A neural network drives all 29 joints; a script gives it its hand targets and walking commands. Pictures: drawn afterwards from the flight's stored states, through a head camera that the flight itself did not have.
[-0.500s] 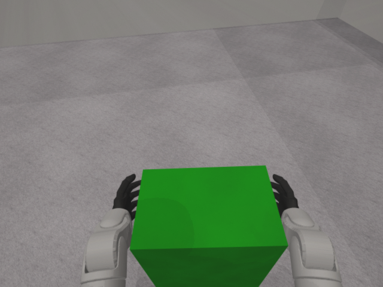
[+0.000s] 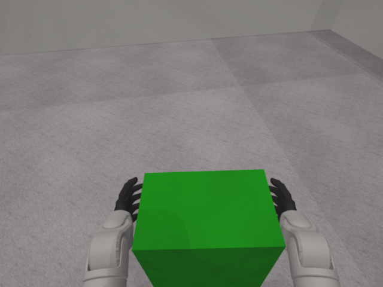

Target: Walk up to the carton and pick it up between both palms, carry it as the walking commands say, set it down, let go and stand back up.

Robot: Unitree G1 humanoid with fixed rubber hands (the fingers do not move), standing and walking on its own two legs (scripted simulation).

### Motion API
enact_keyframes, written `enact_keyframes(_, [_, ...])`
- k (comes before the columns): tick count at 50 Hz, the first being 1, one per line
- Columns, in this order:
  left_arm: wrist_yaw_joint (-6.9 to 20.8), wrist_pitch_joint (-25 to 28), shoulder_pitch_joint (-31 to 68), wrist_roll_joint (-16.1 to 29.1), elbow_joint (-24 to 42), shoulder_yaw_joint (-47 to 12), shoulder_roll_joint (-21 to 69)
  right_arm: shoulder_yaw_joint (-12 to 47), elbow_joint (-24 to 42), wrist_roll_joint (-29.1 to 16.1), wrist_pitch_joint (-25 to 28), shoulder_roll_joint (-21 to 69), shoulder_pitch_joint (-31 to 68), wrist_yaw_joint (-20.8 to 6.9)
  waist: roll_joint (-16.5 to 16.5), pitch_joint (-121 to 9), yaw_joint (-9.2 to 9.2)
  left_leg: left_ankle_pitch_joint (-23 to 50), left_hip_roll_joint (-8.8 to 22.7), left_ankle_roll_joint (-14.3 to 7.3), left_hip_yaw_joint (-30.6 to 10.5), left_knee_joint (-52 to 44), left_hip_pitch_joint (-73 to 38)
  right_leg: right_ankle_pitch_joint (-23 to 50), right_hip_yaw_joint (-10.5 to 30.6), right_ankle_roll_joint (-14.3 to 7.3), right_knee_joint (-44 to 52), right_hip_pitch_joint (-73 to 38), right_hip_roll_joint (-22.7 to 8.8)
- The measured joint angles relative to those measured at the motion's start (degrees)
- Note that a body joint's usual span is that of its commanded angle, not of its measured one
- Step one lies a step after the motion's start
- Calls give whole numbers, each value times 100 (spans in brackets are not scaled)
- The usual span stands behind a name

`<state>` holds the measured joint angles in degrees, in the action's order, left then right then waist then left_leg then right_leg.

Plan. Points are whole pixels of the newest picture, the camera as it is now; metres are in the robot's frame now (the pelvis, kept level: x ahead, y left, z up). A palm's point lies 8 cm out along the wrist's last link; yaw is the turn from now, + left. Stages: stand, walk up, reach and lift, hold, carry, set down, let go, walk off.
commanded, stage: carry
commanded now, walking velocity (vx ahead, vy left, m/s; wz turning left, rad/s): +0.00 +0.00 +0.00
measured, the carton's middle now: (205, 239) +0.24 +0.00 -0.04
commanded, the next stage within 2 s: none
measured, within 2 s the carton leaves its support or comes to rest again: neither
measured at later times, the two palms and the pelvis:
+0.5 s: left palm (133, 208) +0.28 +0.15 +0.03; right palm (289, 211) +0.27 -0.18 +0.03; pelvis +0.01 -0.01 +0.00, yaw +0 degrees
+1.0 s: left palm (138, 208) +0.28 +0.14 +0.03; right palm (293, 209) +0.28 -0.19 +0.03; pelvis +0.01 -0.02 +0.00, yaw -1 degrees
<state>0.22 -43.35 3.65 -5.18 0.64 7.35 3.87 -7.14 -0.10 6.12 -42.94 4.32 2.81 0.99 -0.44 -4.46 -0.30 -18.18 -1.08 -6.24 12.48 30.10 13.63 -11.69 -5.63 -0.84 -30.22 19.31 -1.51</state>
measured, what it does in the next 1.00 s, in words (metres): stands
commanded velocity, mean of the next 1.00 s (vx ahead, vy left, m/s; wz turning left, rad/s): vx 0.00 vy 0.00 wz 0.00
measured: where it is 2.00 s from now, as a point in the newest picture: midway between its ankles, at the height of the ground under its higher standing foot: outside the picture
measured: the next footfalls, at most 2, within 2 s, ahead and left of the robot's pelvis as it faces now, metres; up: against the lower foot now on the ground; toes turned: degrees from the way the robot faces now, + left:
none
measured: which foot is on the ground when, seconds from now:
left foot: down 0.00-1.00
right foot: down 0.00-1.00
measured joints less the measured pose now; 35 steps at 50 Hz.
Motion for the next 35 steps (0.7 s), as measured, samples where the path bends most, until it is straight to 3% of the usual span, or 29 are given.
enact_keyframes(11, [22, 84, 73, -70, -225, 49, 13, -1, -231, 29, 36, -38, 107, -20, 45, -36, 7, 64, -28, 6, 12, -92, -5, 40, 14, 7, 43, 19, -18])
enact_keyframes(21, [-38, 62, -45, 68, 176, 46, 21, 15, 122, -79, 42, 29, 5, 32, 48, 66, 25, -17, 58, 72, 0, -49, 15, -18, 0, -56, 62, 20, 68])
enact_keyframes(27, [0, 206, 36, -8, -234, 7, -49, 68, -248, 3, 173, -46, 60, 34, -10, -2, 69, -100, 99, 129, 2, 41, 4, -125, 2, -91, -54, 28, 98])
enact_keyframes(35, [-12, 320, 34, -64, -287, 5, -6, 128, -321, -62, 216, -160, 133, 44, 64, 34, 103, -134, 122, 142, -2, 100, 14, -153, -3, -108, -101, 34, 112])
